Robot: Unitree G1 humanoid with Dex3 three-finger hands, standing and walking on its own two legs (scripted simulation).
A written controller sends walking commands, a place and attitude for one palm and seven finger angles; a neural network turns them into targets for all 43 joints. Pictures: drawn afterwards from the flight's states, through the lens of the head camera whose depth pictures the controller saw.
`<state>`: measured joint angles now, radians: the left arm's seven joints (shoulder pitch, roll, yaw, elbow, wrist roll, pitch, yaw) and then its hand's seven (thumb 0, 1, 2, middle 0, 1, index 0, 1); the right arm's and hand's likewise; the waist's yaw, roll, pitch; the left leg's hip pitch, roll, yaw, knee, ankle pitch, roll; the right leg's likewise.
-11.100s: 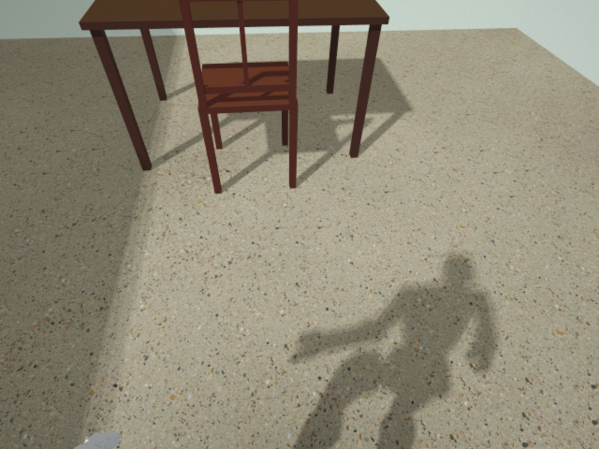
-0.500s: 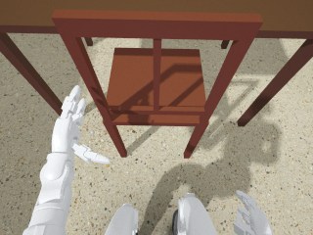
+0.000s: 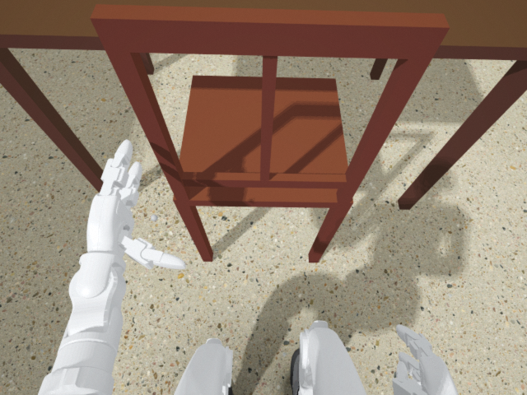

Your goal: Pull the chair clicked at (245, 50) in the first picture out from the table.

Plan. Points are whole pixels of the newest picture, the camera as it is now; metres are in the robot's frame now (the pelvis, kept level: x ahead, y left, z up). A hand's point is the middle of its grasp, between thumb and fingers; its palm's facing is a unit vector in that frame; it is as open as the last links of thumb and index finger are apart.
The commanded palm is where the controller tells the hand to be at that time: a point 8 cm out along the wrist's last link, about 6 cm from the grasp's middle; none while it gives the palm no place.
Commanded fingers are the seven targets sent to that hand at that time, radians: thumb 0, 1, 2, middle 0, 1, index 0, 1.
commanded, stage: aim the fingers beside a spindle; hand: left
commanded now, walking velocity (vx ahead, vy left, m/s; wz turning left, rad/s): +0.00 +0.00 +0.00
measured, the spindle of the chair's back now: (266, 129) +0.51 +0.00 +0.05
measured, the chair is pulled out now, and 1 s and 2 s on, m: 0.00 0.00 0.00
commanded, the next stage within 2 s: push the fingers through the gap in 0.20 s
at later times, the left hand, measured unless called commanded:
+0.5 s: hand (158, 208) +0.38 +0.16 +0.02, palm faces -0.02 -1.00 -0.06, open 16.9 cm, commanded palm +0.36 +0.22 +0.02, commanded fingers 0.00 -0.50 0.30 -0.06 -0.08 -0.06 -0.08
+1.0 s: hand (159, 183) +0.42 +0.17 +0.02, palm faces +0.00 -1.00 -0.04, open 16.9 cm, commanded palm +0.40 +0.22 +0.02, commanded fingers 0.00 -0.50 0.30 -0.06 -0.08 -0.06 -0.08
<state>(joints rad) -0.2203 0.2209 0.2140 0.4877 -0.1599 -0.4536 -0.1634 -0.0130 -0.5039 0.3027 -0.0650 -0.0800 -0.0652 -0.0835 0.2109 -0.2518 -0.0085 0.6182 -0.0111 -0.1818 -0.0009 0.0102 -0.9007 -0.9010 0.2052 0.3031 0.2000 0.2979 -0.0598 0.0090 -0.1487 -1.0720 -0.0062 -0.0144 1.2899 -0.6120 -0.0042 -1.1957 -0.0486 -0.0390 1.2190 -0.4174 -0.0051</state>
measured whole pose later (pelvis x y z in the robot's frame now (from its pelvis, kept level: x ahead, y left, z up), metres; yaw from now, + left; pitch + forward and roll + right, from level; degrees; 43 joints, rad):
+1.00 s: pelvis +0.00 +0.00 +0.00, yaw +0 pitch +24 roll +0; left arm -0.48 0.29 0.29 0.74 -0.14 -0.46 -0.18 -0.01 -0.50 0.30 -0.06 -0.08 -0.06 -0.08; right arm 0.25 -0.26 -0.01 0.66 -0.02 -0.17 0.00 0.01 -0.90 -0.90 0.21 0.30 0.20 0.30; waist -0.10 0.01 -0.15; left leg -1.12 0.00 -0.02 1.30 -0.61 -0.01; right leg -1.24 -0.04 -0.04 1.22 -0.41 -0.01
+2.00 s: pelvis -0.01 +0.00 -0.01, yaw -1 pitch +26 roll -1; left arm -0.73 0.36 0.35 1.02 -0.08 -0.51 -0.16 -0.01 -0.50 0.30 -0.06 -0.08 -0.06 -0.08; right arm 0.30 -0.27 0.00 0.67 -0.04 -0.12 0.04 0.01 -0.90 -0.90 0.21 0.30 0.20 0.30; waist -0.14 0.01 -0.15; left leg -1.18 0.00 -0.02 1.32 -0.60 0.00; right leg -1.29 -0.04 -0.04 1.22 -0.39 0.00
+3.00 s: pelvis +0.00 +0.00 +0.00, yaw -1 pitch +26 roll -1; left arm -0.67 0.31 0.33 0.95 -0.09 -0.50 -0.11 0.01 0.63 0.77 -0.41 -1.39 -0.39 -1.43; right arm 0.30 -0.25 -0.01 0.66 -0.04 -0.09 0.06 0.01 -0.90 -0.90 0.20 0.30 0.20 0.30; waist -0.14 0.02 -0.16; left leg -1.15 0.00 -0.02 1.29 -0.61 0.00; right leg -1.26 -0.03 -0.04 1.20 -0.40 0.00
